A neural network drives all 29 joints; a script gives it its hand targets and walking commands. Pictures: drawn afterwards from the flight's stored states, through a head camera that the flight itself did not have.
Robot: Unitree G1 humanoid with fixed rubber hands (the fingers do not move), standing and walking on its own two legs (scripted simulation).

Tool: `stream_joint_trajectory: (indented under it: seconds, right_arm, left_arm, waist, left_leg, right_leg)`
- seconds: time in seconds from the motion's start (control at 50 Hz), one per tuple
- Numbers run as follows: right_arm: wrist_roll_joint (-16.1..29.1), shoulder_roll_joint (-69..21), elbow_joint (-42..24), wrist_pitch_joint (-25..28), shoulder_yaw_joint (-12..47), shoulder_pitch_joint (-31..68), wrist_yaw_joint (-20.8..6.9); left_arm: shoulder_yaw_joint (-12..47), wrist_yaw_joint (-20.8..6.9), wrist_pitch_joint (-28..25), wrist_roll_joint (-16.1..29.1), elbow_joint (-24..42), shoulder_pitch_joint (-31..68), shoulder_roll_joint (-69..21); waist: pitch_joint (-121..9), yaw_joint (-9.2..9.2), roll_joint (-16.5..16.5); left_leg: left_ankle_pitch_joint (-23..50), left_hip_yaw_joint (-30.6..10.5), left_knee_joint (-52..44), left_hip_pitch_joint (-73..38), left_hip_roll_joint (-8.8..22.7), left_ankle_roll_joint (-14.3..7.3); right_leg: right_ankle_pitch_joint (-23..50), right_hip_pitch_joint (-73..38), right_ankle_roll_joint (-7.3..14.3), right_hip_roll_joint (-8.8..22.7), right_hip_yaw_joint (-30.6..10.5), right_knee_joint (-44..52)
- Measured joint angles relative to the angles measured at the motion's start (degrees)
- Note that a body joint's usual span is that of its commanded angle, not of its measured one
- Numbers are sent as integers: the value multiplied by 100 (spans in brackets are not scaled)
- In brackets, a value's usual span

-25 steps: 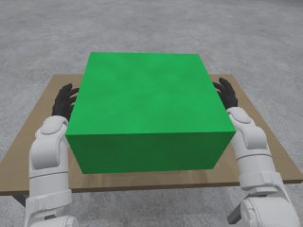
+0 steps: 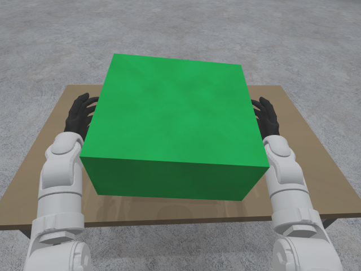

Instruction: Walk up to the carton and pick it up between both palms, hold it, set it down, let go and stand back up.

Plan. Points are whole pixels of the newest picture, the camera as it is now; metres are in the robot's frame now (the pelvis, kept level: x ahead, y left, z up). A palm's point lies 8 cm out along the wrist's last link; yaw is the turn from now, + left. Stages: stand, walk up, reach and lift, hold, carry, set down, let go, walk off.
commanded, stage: set down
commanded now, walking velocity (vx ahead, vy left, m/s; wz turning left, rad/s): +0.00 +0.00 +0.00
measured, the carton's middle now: (175, 124) +0.40 +0.02 +0.14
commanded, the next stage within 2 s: none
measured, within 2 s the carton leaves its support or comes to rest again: neither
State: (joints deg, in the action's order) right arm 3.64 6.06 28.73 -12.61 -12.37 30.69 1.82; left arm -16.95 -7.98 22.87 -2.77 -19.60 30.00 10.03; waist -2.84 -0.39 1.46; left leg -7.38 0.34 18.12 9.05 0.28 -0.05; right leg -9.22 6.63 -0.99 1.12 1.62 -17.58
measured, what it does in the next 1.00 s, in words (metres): stands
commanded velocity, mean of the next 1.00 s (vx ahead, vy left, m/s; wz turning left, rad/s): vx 0.00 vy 0.00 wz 0.00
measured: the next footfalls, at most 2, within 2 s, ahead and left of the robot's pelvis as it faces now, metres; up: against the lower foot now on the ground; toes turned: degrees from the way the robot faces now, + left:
none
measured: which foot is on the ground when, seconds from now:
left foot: down 0.00-1.00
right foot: down 0.00-1.00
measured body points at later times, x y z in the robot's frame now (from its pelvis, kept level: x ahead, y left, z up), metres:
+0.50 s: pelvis +0.03 +0.00 +0.00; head +0.02 +0.01 +0.45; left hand +0.41 +0.21 +0.12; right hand +0.40 -0.21 +0.11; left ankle +0.03 +0.12 -0.75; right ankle +0.00 -0.13 -0.75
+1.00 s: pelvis +0.03 +0.00 +0.00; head +0.02 +0.01 +0.45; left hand +0.43 +0.21 +0.10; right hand +0.41 -0.20 +0.09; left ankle +0.03 +0.12 -0.75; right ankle +0.00 -0.13 -0.75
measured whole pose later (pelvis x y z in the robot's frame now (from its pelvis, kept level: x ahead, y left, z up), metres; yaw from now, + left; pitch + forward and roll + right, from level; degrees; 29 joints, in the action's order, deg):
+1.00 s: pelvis +0.03 +0.00 +0.00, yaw +0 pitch +2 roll +0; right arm 2.0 6.4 43.9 0.9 -12.6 31.7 4.8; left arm -10.1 -5.9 3.1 2.4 -47.1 36.6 13.7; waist -3.2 -0.7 1.5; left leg -9.6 0.0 19.4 11.6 0.5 0.5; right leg -11.0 8.5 -0.8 0.9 2.0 -17.7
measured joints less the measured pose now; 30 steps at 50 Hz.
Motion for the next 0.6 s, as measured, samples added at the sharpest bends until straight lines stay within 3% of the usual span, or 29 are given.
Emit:
stream_joint_trajectory:
  seconds: [0.3, 0.6]
  right_arm:
    - [435, 332, 445, 799, 507, -369, 147]
    - [346, 354, 664, 860, 592, -217, 328]
  left_arm:
    - [601, 488, -600, 338, -134, -459, 47]
    - [455, 342, -981, 319, -827, -176, 41]
  waist:
    - [77, -13, -37]
    - [87, -46, -92]
  left_leg:
    - [-253, -12, 164, 5, -17, -7]
    - [-281, 39, 79, -51, 55, 44]
  right_leg:
    - [-84, -153, -38, 17, 17, 162]
    - [-153, -123, 4, -51, -38, 122]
